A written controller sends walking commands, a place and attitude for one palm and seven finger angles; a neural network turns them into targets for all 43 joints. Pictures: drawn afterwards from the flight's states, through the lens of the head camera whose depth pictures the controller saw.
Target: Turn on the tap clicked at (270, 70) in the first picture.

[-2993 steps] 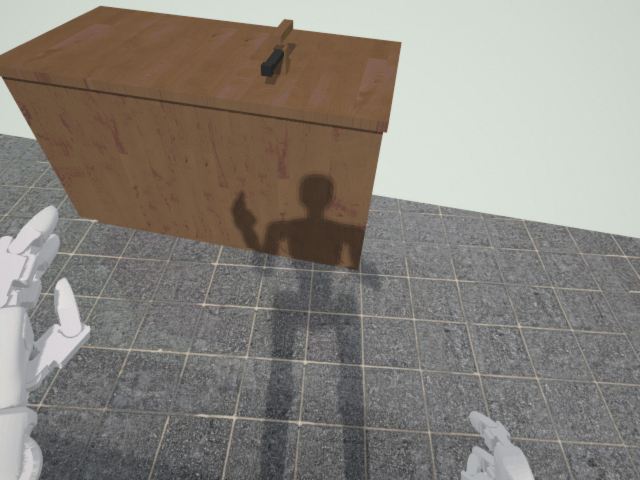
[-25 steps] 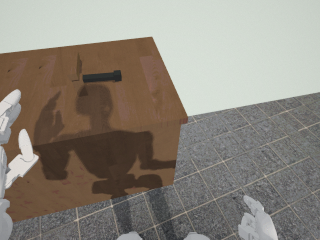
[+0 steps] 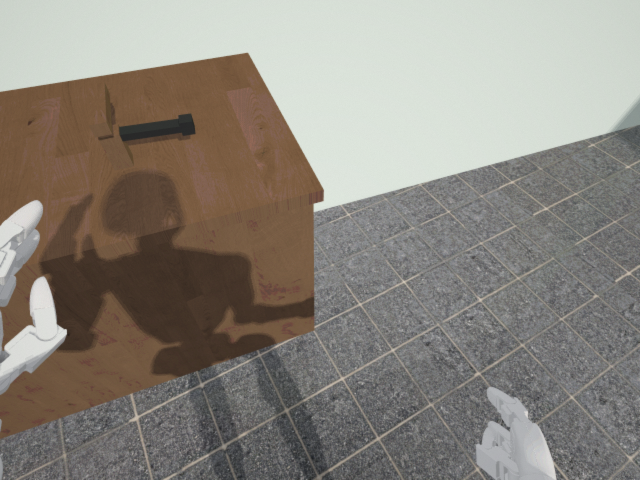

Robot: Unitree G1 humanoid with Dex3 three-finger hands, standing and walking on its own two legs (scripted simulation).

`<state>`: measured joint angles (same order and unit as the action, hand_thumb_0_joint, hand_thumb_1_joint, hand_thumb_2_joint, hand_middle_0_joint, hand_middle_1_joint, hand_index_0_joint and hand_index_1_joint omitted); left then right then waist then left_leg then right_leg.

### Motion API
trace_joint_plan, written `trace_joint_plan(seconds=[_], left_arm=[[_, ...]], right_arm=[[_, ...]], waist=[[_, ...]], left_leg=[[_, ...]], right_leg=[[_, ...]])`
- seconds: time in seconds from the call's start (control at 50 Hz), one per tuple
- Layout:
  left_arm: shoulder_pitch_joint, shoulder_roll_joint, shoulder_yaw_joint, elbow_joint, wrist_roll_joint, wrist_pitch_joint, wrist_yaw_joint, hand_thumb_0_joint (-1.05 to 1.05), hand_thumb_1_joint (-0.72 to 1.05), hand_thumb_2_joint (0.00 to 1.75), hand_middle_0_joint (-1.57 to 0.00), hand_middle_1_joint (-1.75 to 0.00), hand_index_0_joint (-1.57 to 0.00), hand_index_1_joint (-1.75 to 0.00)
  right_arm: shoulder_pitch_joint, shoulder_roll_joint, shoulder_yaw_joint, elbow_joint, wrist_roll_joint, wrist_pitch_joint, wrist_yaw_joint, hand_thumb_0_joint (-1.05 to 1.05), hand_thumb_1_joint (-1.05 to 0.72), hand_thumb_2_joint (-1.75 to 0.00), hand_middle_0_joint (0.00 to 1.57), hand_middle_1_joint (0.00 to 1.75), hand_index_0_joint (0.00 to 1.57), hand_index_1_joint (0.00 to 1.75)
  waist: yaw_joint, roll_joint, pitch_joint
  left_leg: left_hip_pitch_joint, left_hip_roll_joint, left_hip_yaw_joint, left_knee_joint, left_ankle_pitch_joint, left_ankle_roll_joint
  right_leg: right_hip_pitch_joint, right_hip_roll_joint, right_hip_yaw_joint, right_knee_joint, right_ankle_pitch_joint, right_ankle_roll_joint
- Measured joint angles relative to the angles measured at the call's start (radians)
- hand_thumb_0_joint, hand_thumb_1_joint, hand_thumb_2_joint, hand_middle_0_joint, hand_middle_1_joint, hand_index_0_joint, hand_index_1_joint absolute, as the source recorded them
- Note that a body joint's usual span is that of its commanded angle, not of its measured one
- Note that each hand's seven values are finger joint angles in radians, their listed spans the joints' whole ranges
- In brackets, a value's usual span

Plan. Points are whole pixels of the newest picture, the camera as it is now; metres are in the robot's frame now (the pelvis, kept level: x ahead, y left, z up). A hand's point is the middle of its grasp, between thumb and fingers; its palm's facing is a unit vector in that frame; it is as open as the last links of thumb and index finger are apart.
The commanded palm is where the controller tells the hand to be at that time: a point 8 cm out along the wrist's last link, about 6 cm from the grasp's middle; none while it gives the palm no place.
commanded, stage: stop stepping back and stand still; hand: left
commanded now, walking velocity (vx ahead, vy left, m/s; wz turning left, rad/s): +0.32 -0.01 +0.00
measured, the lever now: (186, 124) +0.71 +0.28 +0.04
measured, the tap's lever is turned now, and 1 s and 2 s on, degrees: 85 85 85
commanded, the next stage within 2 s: stand and check the lever's angle in 0.78 s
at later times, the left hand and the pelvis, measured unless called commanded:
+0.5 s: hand (35, 472) +0.12 +0.21 +0.16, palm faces +0.39 -0.82 -0.42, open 7.4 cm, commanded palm +0.07 +0.26 +0.18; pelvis -0.08 -0.03 +0.00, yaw +1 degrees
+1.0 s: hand (63, 441) +0.14 +0.20 +0.16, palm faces +0.39 -0.81 -0.44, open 7.4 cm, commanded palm +0.08 +0.24 +0.18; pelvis -0.07 -0.04 +0.00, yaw +2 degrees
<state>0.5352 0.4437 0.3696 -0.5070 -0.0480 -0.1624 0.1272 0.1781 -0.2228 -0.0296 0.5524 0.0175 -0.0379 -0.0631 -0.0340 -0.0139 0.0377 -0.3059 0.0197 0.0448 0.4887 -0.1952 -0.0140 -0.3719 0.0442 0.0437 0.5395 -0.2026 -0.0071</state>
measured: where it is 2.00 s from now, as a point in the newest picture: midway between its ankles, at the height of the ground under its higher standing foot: outside the picture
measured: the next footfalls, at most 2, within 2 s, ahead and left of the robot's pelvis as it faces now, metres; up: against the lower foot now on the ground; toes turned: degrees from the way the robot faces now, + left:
right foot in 0.40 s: +0.00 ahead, -0.08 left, +0.00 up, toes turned +0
left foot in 0.74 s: -0.07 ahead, +0.11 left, +0.00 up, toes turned +5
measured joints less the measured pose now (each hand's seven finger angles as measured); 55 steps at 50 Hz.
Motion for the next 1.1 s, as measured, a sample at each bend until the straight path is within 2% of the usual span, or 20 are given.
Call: trace_joint_plan(seconds=[0.14, 0.2, 0.26, 0.32, 0.38, 0.4, 0.42, 0.48, 0.52, 0.58, 0.68, 0.74, 0.76, 0.8, 0.84, 0.88, 0.92, 0.94, 1.0, 1.1], left_arm=[[-0.013, -0.098, -0.050, 0.031, 0.024, 0.024, 0.029, 0.01, 0.89, 0.90, -0.21, -0.30, -0.21, -0.30], [-0.061, -0.122, -0.072, 0.042, 0.029, 0.024, 0.040, 0.01, 0.89, 0.90, -0.21, -0.30, -0.21, -0.30], [-0.099, -0.118, -0.070, 0.064, 0.033, 0.036, 0.041, 0.01, 0.89, 0.90, -0.21, -0.30, -0.21, -0.30], [-0.131, -0.081, -0.048, 0.095, 0.042, 0.050, 0.027, 0.01, 0.89, 0.90, -0.21, -0.30, -0.21, -0.30], [-0.121, -0.058, -0.036, 0.123, 0.028, 0.042, 0.019, 0.01, 0.89, 0.90, -0.21, -0.30, -0.21, -0.30], [-0.110, -0.048, -0.029, 0.115, 0.028, 0.040, 0.016, 0.01, 0.89, 0.90, -0.21, -0.30, -0.21, -0.30], [-0.108, -0.056, -0.029, 0.111, 0.029, 0.035, 0.009, 0.01, 0.89, 0.90, -0.21, -0.30, -0.21, -0.30], [-0.085, -0.111, -0.064, 0.117, 0.021, 0.025, -0.020, 0.01, 0.89, 0.90, -0.21, -0.30, -0.21, -0.30], [-0.059, -0.130, -0.084, 0.136, 0.017, 0.018, -0.025, 0.01, 0.89, 0.90, -0.21, -0.30, -0.21, -0.30], [-0.047, -0.125, -0.091, 0.163, 0.018, 0.010, -0.013, 0.01, 0.88, 0.90, -0.21, -0.30, -0.21, -0.30], [-0.076, -0.096, -0.068, 0.136, 0.019, 0.002, 0.024, 0.01, 0.88, 0.90, -0.21, -0.30, -0.21, -0.30], [-0.086, -0.092, -0.051, 0.086, 0.010, -0.010, 0.037, 0.01, 0.88, 0.90, -0.21, -0.30, -0.21, -0.30], [-0.097, -0.085, -0.046, 0.078, 0.008, -0.013, 0.039, 0.01, 0.89, 0.90, -0.21, -0.30, -0.21, -0.30], [-0.103, -0.071, -0.033, 0.085, 0.009, -0.007, 0.037, 0.01, 0.89, 0.90, -0.21, -0.30, -0.21, -0.30], [-0.084, -0.069, -0.024, 0.100, 0.013, 0.016, 0.031, 0.01, 0.89, 0.90, -0.21, -0.30, -0.21, -0.30], [-0.073, -0.074, -0.024, 0.106, 0.017, 0.035, 0.024, 0.01, 0.89, 0.90, -0.21, -0.30, -0.21, -0.30], [-0.071, -0.085, -0.034, 0.101, 0.017, 0.034, 0.015, 0.01, 0.89, 0.90, -0.21, -0.30, -0.21, -0.30], [-0.071, -0.095, -0.041, 0.095, 0.015, 0.028, 0.011, 0.01, 0.89, 0.90, -0.21, -0.30, -0.21, -0.30], [-0.054, -0.116, -0.057, 0.067, 0.013, 0.002, 0.007, 0.01, 0.89, 0.90, -0.21, -0.30, -0.21, -0.30], [-0.033, -0.099, -0.056, 0.055, 0.009, -0.025, 0.016, 0.01, 0.88, 0.90, -0.21, -0.30, -0.21, -0.30]], right_arm=[[0.085, -0.033, -0.004, 0.079, -0.014, -0.044, -0.019, 0.01, -0.91, -0.89, 0.20, 0.30, 0.20, 0.30], [0.089, -0.035, 0.002, 0.108, -0.022, -0.044, -0.021, 0.01, -0.91, -0.89, 0.20, 0.30, 0.20, 0.30], [0.082, -0.022, 0.009, 0.112, -0.026, -0.034, -0.023, 0.01, -0.91, -0.89, 0.20, 0.30, 0.20, 0.30], [0.090, 0.016, 0.003, 0.099, -0.029, -0.041, -0.015, 0.01, -0.91, -0.89, 0.20, 0.30, 0.20, 0.30], [0.103, 0.041, 0.015, 0.098, -0.023, -0.041, -0.001, 0.01, -0.91, -0.89, 0.20, 0.30, 0.20, 0.30], [0.104, 0.046, 0.019, 0.090, -0.023, -0.038, 0.003, 0.01, -0.91, -0.89, 0.20, 0.30, 0.20, 0.30], [0.091, 0.043, 0.020, 0.096, -0.021, -0.032, 0.008, 0.01, -0.91, -0.89, 0.20, 0.30, 0.20, 0.30], [0.070, 0.026, 0.021, 0.150, -0.015, -0.019, 0.023, 0.01, -0.91, -0.89, 0.21, 0.30, 0.20, 0.30], [0.080, 0.024, 0.018, 0.163, -0.011, -0.021, 0.024, 0.01, -0.91, -0.89, 0.21, 0.30, 0.20, 0.30], [0.097, 0.017, 0.015, 0.156, -0.008, -0.037, 0.010, 0.01, -0.91, -0.89, 0.21, 0.30, 0.20, 0.30], [0.108, -0.009, 0.004, 0.124, -0.016, -0.071, -0.011, 0.01, -0.91, -0.89, 0.21, 0.30, 0.20, 0.30], [0.097, -0.046, -0.008, 0.080, -0.016, -0.082, -0.009, 0.01, -0.91, -0.89, 0.20, 0.30, 0.20, 0.30], [0.084, -0.048, -0.015, 0.072, -0.011, -0.080, -0.008, 0.01, -0.91, -0.89, 0.20, 0.30, 0.20, 0.30], [0.060, -0.039, -0.019, 0.072, -0.002, -0.071, -0.006, 0.01, -0.91, -0.89, 0.20, 0.30, 0.20, 0.30], [0.053, -0.030, -0.015, 0.072, 0.000, -0.070, -0.006, 0.01, -0.91, -0.89, 0.20, 0.30, 0.20, 0.30], [0.052, -0.025, -0.009, 0.078, -0.001, -0.074, -0.005, 0.01, -0.91, -0.89, 0.20, 0.30, 0.20, 0.30], [0.049, -0.015, -0.011, 0.091, -0.002, -0.069, 0.005, 0.01, -0.91, -0.89, 0.20, 0.30, 0.20, 0.30], [0.047, -0.010, -0.012, 0.099, -0.002, -0.064, 0.013, 0.01, -0.91, -0.89, 0.20, 0.30, 0.20, 0.30], [0.043, 0.002, -0.005, 0.108, -0.001, -0.053, 0.026, 0.01, -0.91, -0.89, 0.20, 0.30, 0.20, 0.30], [0.038, 0.015, 0.018, 0.085, -0.009, -0.045, 0.017, 0.01, -0.91, -0.89, 0.20, 0.30, 0.20, 0.30]], waist=[[0.029, 0.024, -0.033], [0.030, 0.018, -0.034], [0.019, 0.015, -0.038], [-0.001, 0.025, -0.040], [-0.015, 0.042, -0.061], [-0.012, 0.034, -0.071], [0.000, 0.042, -0.062], [0.024, 0.066, -0.046], [0.034, 0.054, -0.056], [0.037, 0.026, -0.062], [0.038, -0.014, -0.061], [0.030, 0.020, -0.057], [0.019, 0.022, -0.046], [0.015, -0.001, -0.029], [0.005, 0.000, -0.033], [0.001, 0.033, -0.021], [0.004, 0.055, -0.011], [0.011, 0.058, -0.005], [0.030, 0.049, 0.014], [0.042, 0.025, 0.027]], left_leg=[[-0.026, -0.002, -0.039, 0.103, -0.186, 0.031], [-0.022, -0.012, -0.047, 0.121, -0.202, 0.039], [-0.017, -0.018, -0.048, 0.122, -0.207, 0.039], [-0.001, -0.007, -0.044, 0.076, -0.124, 0.034], [-0.018, 0.010, -0.027, 0.070, -0.110, 0.015], [-0.058, 0.004, -0.015, 0.119, -0.170, 0.014], [-0.112, 0.004, -0.025, 0.230, -0.211, 0.012], [-0.218, -0.014, -0.067, 0.561, -0.141, 0.001], [-0.228, -0.019, -0.050, 0.619, -0.090, -0.002], [-0.166, -0.021, -0.011, 0.497, -0.087, 0.007], [0.040, -0.031, 0.062, 0.119, -0.172, 0.043], [0.159, -0.015, 0.022, -0.061, -0.191, 0.085], [0.155, -0.010, 0.011, -0.070, -0.104, 0.069], [0.144, -0.021, 0.020, -0.018, -0.071, 0.025], [0.143, -0.024, 0.021, 0.017, -0.108, 0.000], [0.138, -0.002, 0.006, 0.067, -0.150, -0.008], [0.098, 0.008, -0.020, 0.160, -0.200, 0.012], [0.070, 0.001, -0.035, 0.225, -0.209, 0.015], [0.014, -0.021, -0.043, 0.316, -0.207, 0.018], [0.038, -0.025, -0.014, 0.116, -0.118, 0.029]], right_leg=[[0.035, 0.009, -0.025, -0.040, 0.029, -0.037], [0.028, 0.004, -0.029, -0.002, -0.006, -0.039], [-0.002, 0.004, -0.025, 0.089, -0.157, -0.025], [-0.028, 0.011, -0.063, 0.325, -0.222, -0.002], [0.091, 0.008, -0.104, 0.201, -0.263, -0.013], [0.134, 0.002, -0.087, 0.090, -0.260, -0.026], [0.122, 0.006, -0.087, 0.061, -0.154, -0.050], [0.113, 0.023, -0.096, 0.045, -0.055, -0.093], [0.127, 0.017, -0.086, -0.015, -0.024, -0.095], [0.146, -0.003, -0.077, -0.104, 0.022, -0.088], [0.137, -0.019, -0.069, -0.148, 0.022, -0.093], [0.085, 0.014, -0.081, -0.072, 0.001, -0.073], [0.062, 0.018, -0.084, -0.020, -0.019, -0.048], [0.023, 0.005, -0.062, 0.102, -0.119, 0.004], [0.023, -0.013, -0.064, 0.127, -0.146, 0.013], [0.055, -0.002, -0.099, 0.088, -0.056, -0.029], [0.074, 0.019, -0.119, 0.059, -0.057, -0.095], [0.086, 0.024, -0.123, 0.037, -0.055, -0.108], [0.126, 0.028, -0.113, -0.049, -0.017, -0.110], [0.171, 0.020, -0.092, -0.124, 0.011, -0.103]])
